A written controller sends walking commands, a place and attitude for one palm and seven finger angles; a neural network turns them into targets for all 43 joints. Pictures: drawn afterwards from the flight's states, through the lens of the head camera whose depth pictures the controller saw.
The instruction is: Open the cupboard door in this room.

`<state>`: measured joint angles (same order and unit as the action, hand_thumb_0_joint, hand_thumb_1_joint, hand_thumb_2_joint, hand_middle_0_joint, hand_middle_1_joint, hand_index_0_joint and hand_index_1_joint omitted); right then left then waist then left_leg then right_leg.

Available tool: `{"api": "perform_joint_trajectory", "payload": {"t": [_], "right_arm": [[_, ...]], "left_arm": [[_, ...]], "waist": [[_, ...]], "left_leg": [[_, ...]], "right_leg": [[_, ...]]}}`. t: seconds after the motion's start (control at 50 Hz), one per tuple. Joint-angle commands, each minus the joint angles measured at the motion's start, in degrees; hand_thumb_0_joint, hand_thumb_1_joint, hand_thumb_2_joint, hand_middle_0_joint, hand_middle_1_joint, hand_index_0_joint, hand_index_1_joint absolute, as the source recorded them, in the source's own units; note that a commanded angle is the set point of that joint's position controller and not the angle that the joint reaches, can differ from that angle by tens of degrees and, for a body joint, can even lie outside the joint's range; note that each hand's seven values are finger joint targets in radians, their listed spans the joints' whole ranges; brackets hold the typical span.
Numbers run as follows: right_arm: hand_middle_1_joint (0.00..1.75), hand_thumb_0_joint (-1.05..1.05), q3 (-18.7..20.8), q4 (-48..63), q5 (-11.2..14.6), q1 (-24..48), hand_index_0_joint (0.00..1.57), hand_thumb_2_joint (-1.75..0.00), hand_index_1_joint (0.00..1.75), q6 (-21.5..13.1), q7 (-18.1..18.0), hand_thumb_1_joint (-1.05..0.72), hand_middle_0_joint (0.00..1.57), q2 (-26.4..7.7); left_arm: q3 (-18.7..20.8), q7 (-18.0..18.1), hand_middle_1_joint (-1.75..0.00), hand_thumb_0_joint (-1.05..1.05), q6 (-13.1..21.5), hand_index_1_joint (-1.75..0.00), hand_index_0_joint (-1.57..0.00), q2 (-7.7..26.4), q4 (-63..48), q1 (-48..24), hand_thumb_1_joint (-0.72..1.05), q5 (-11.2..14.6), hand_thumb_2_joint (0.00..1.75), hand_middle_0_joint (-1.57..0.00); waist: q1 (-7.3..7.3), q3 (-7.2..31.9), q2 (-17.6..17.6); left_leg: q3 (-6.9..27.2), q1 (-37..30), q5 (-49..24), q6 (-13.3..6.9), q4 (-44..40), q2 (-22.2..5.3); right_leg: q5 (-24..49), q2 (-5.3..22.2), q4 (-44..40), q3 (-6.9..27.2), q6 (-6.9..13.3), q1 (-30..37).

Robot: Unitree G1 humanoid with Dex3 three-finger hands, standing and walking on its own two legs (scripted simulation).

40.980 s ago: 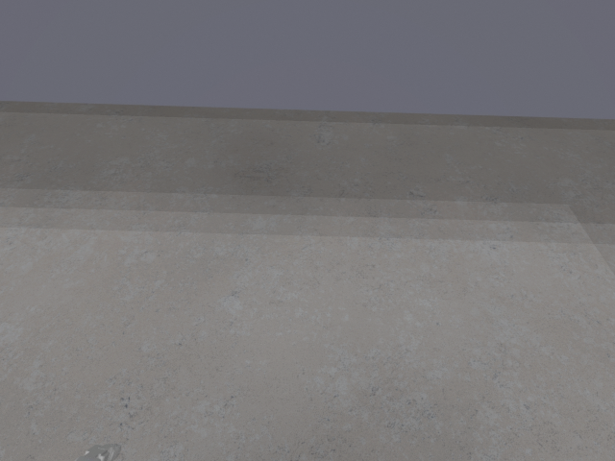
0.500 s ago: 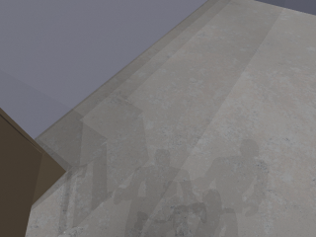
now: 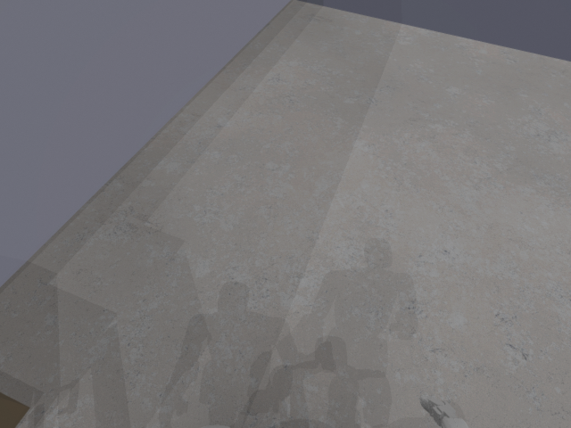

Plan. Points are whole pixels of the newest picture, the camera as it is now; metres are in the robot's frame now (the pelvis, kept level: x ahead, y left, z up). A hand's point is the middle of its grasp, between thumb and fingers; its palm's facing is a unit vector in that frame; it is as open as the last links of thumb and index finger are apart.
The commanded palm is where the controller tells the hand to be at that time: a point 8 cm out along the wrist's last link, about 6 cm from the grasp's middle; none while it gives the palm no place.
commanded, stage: walk to a spot facing it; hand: left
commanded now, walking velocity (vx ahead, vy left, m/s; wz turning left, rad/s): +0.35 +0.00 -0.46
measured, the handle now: out of the picture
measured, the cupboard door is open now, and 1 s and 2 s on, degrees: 44 44 44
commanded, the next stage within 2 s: turn to face it in 0.84 s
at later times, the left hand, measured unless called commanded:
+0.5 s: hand (256, 308) +0.34 +0.08 -0.15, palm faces -0.19 -0.96 -0.21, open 7.3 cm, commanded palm none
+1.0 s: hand (284, 228) +0.53 +0.05 -0.15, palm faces -0.24 -0.95 -0.18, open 7.3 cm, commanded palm none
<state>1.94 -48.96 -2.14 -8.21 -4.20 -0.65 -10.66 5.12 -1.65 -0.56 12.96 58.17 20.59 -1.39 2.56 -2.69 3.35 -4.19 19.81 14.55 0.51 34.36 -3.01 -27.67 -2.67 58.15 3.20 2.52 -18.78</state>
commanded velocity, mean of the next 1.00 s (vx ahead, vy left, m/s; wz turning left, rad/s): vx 0.31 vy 0.00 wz -0.14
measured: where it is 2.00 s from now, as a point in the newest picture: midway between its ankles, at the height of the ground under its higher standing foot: (348, 326)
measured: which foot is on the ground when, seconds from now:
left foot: down 0.00-0.28, up 0.30-0.68, down 0.70-1.00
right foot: up 0.00-0.26, down 0.28-0.70, up 0.72-1.00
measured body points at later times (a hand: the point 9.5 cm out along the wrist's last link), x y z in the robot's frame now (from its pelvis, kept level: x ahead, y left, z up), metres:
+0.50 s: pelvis +0.21 -0.08 +0.01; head +0.24 -0.09 +0.46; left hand +0.35 +0.13 -0.13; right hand +0.15 -0.32 -0.14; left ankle +0.26 +0.07 -0.66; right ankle +0.18 -0.15 -0.73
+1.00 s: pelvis +0.44 -0.12 +0.02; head +0.46 -0.12 +0.47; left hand +0.54 +0.10 -0.14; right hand +0.37 -0.34 -0.14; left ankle +0.45 +0.00 -0.73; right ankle +0.48 -0.27 -0.69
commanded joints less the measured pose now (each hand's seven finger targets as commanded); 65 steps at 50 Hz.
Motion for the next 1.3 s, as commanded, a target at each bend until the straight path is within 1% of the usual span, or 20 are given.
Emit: {"api": "perform_joint_trajectory", "payload": {"t": [0.0, 0.06, 0.16, 0.22, 0.24, 0.26, 0.28, 0.32, 0.4, 0.58, 0.64, 0.68, 0.7, 0.76, 0.86, 1.0, 1.06, 1.08, 1.18, 1.28], "right_arm": [[0.3, 0.0, 2.0, -1.0, 0.1, -9.6, 0.2, -0.9, 0.3, -0.2, -1.1, -0.9, 0.2, -9.0], [0.3, 0.0, 1.8, -3.6, 0.2, -13.6, 0.2, -0.9, 0.3, -1.0, -1.0, -0.9, 0.2, -8.6], [0.3, 0.0, 2.2, -5.6, 0.0, -15.1, 0.2, -0.9, 0.3, 0.0, -0.3, -0.9, 0.2, -9.6], [0.3, 0.0, 2.1, -6.0, 0.1, -13.2, 0.2, -0.9, 0.3, 0.7, 0.0, -0.9, 0.2, -10.2], [0.3, 0.0, 1.8, -5.7, 0.6, -11.7, 0.2, -0.9, 0.3, 0.6, 0.3, -0.9, 0.2, -9.4], [0.3, 0.0, 0.8, -4.0, 1.7, -11.8, 0.2, -0.9, 0.3, 0.4, 1.0, -0.9, 0.2, -5.2], [0.3, 0.0, 1.1, -1.9, 1.7, -7.5, 0.2, -0.9, 0.3, 0.3, 0.7, -0.9, 0.2, -6.0], [0.3, 0.0, 1.9, -3.8, 1.2, -5.5, 0.2, -0.9, 0.3, 0.7, 0.5, -0.9, 0.2, -6.3], [0.3, 0.0, 1.5, -8.8, 0.5, -13.1, 0.2, -0.9, 0.3, 2.5, 1.0, -0.9, 0.2, -2.5], [0.3, 0.0, 1.7, -5.0, 0.8, -1.6, 0.2, -0.9, 0.3, 0.9, 2.1, -0.9, 0.2, -2.3], [0.3, 0.0, 2.3, -8.0, 0.5, -10.0, 0.2, -0.9, 0.3, 0.1, 1.5, -0.9, 0.2, -4.7], [0.3, 0.0, 4.6, -11.8, -0.8, -24.7, 0.2, -0.9, 0.3, -0.1, 0.2, -0.9, 0.2, -14.7], [0.3, 0.0, 4.3, -11.7, -0.3, -25.4, 0.2, -0.9, 0.3, 0.8, 0.0, -0.9, 0.2, -14.5], [0.3, 0.0, 2.5, -9.3, 0.1, -14.4, 0.2, -0.9, 0.3, 0.0, -0.3, -0.9, 0.2, -7.0], [0.3, 0.0, 2.2, -9.9, 0.4, -11.5, 0.2, -0.9, 0.3, -0.7, -0.4, -0.9, 0.2, -5.6], [0.3, 0.0, 1.6, -11.7, 0.9, -12.3, 0.2, -0.9, 0.3, 1.1, -0.2, -0.9, 0.2, -5.6], [0.3, 0.0, 0.9, -10.3, 1.6, -13.8, 0.2, -0.9, 0.3, 2.0, 0.5, -0.9, 0.2, -1.0], [0.3, 0.0, 1.0, -9.5, 1.7, -11.4, 0.2, -0.9, 0.3, 2.6, 0.1, -0.9, 0.2, -1.5], [0.3, 0.0, 1.1, -9.8, 1.6, -9.5, 0.2, -0.9, 0.3, 4.3, 0.8, -0.9, 0.2, 0.3], [0.3, 0.0, 1.1, -8.2, 1.0, -10.2, 0.2, -0.9, 0.3, 5.1, 1.6, -0.9, 0.2, 0.2]], "left_arm": [[1.0, -1.8, -0.3, 0.0, 2.5, -0.3, -0.2, 3.0, -8.2, -7.6, 0.9, -0.6, 0.9, -0.2], [-0.3, -2.2, -0.3, 0.0, 1.8, -0.3, -0.2, 0.4, -8.9, -10.3, 0.9, -0.5, 0.9, -0.2], [-0.8, -2.2, -0.3, 0.0, 1.4, -0.3, -0.2, 0.7, -9.8, -15.9, 0.9, -0.3, 0.9, -0.2], [0.1, -1.7, -0.3, 0.0, 1.8, -0.3, -0.2, 3.4, -7.4, -9.0, 0.9, -0.4, 0.9, -0.2], [1.0, -1.1, -0.3, 0.0, 2.4, -0.3, -0.2, 7.0, -4.4, 0.7, 0.9, -0.5, 0.9, -0.2], [3.1, 0.0, -0.3, 0.0, 3.0, -0.3, -0.2, 14.9, -1.7, 9.9, 0.9, -0.8, 0.9, -0.2], [3.1, 0.7, -0.3, 0.0, 2.8, -0.3, -0.2, 17.4, -1.5, 10.4, 0.9, 0.7, 0.9, -0.2], [1.6, 1.7, -0.3, 0.0, 2.6, -0.3, -0.2, 12.3, -4.0, 0.3, 0.9, 0.7, 0.9, -0.2], [-0.1, 1.8, -0.3, 0.0, 3.9, -0.3, -0.2, 6.7, -4.6, -7.9, 0.9, 0.1, 0.9, -0.2], [-0.2, 1.6, -0.3, 0.0, 5.5, -0.3, -0.2, 6.0, 0.5, -1.7, 0.9, 0.5, 0.9, -0.2], [-0.1, 1.8, -0.3, 0.0, 5.3, -0.3, -0.2, 5.8, 1.0, -2.7, 0.9, 0.7, 0.9, -0.2], [-0.9, 1.1, -0.3, 0.0, 4.9, -0.3, -0.2, 1.1, -0.5, 1.5, 0.9, 1.3, 0.9, -0.2], [-1.3, 1.1, -0.3, 0.0, 5.1, -0.3, -0.2, 2.2, -2.5, -2.8, 0.9, 0.7, 0.9, -0.2], [-0.8, 0.4, -0.3, 0.0, 4.4, -0.3, -0.2, 1.3, -2.2, -7.4, 0.9, -0.2, 0.9, -0.2], [-1.3, -0.1, -0.3, 0.0, 2.1, -0.3, -0.2, -2.4, -0.8, -4.0, 0.9, -0.3, 0.9, -0.2], [-1.4, 0.5, -0.3, 0.0, 3.0, -0.3, -0.2, -0.4, 0.0, -3.3, 0.9, -0.3, 0.9, -0.2], [0.6, 1.8, -0.3, 0.0, 3.9, -0.3, -0.2, 11.3, 2.7, 6.5, 0.9, -0.1, 0.9, -0.2], [0.5, 2.2, -0.3, 0.0, 3.8, -0.3, -0.2, 11.0, 2.2, 6.4, 0.9, 0.1, 0.9, -0.2], [-0.1, 3.6, -0.3, 0.0, 2.9, -0.3, -0.2, 5.4, -1.9, -5.9, 0.9, -0.2, 0.9, -0.2], [0.7, 3.3, -0.3, 0.0, 1.9, -0.3, -0.2, 6.6, -4.3, -8.7, 0.9, 0.1, 0.9, -0.2]], "waist": [[-3.73, -1.5, -15.1], [-3.98, 2.3, -12.1], [-4.69, -0.4, -12.3], [0.46, 1.4, -9.1], [5.36, 5.5, -2.5], [8.95, 12.3, 15.8], [8.84, 10.9, 16.0], [3.78, 3.8, 8.0], [-3.78, 2.0, 3.3], [-1.88, -1.9, 0.9], [-6.89, 1.0, -2.4], [-10.31, 11.0, -22.0], [-10.78, 9.2, -18.2], [-5.96, -1.9, -10.8], [-2.43, 0.2, -9.8], [-1.04, -0.3, -8.4], [2.5, 6.0, 12.6], [3.66, 6.6, 12.3], [-1.92, 4.5, 6.8], [-3.56, 2.2, 3.4]], "left_leg": [[16.3, -11.6, 7.7, -6.9, -23.0, -18.2], [3.3, -15.7, -13.5, -6.2, -20.1, -15.2], [-2.7, -10.6, -10.8, -5.5, -19.8, -15.6], [-5.1, -5.2, -14.9, -3.4, -9.4, -13.9], [-8.5, 1.5, -15.7, -1.2, 4.1, -10.3], [-11.9, 16.6, 6.7, 1.5, 25.2, -2.2], [-3.4, 23.9, 22.4, 1.3, 37.8, -1.0], [3.2, 23.4, 11.6, 1.0, 40.4, -6.4], [0.5, 9.9, 4.2, 2.2, 24.9, -6.3], [-1.4, 9.4, -3.3, 0.9, 2.9, -3.3], [-2.7, -7.5, -5.5, -0.8, -5.2, -0.4], [27.2, -31.1, 3.3, -10.8, -15.0, -21.0], [33.4, -26.8, 9.2, -13.3, -19.8, -24.8], [22.2, -9.0, 12.6, -9.3, -25.1, -20.6], [0.9, -5.8, -4.9, -7.4, -24.4, -14.7], [-0.9, -2.3, -6.6, -5.2, -13.8, -10.0], [-6.2, 11.2, 22.3, 0.7, 12.4, 1.6], [-1.1, 11.6, 24.9, 0.6, 23.1, 0.3], [1.3, 8.4, 14.0, 1.7, 22.8, -3.7], [-4.7, -0.5, 2.5, 1.6, 3.9, -0.5]], "right_leg": [[8.6, 8.5, 12.8, -1.1, -1.4, -22.6], [11.3, 8.5, 0.1, -4.7, -2.4, -18.9], [14.8, 6.3, -17.1, -10.0, -1.4, -7.3], [15.2, 3.4, -22.8, -12.2, 0.5, 8.8], [12.0, 4.9, -26.0, -8.4, 2.5, 23.1], [3.3, 21.4, -34.5, 15.4, 8.4, 36.3], [6.6, 28.5, -43.4, 29.6, 12.4, 34.3], [4.1, 25.7, -44.6, 21.9, 11.9, 20.1], [16.5, 17.4, -45.5, 4.0, 8.7, 6.5], [25.2, 17.4, -44.7, 2.9, 8.2, 15.1], [34.3, 13.8, -31.9, -1.9, 5.4, 10.4], [4.9, 1.3, 1.8, -10.1, 0.2, -11.3], [-4.3, 1.9, 11.6, -4.5, 0.8, -15.6], [7.8, 8.6, 16.6, -1.4, -0.3, -19.4], [13.4, 10.0, -4.7, -5.6, -2.3, -9.8], [20.8, 5.6, -26.8, -11.5, -3.2, 7.4], [27.5, 28.0, -39.4, 9.9, 4.6, 23.0], [26.7, 30.7, -42.4, 13.3, 7.9, 20.2], [36.8, 26.1, -39.0, -6.3, 5.2, 10.3], [27.2, 23.5, -33.1, -13.5, 1.6, 5.0]]}}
